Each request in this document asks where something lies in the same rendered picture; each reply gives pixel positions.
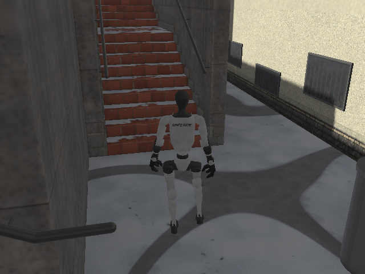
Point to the stairs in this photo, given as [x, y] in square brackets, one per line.
[127, 13]
[144, 74]

